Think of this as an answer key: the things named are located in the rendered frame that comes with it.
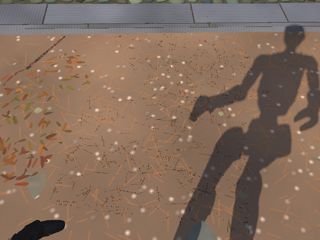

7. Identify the left robot hand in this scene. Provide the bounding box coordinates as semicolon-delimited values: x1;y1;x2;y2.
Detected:
8;220;65;240

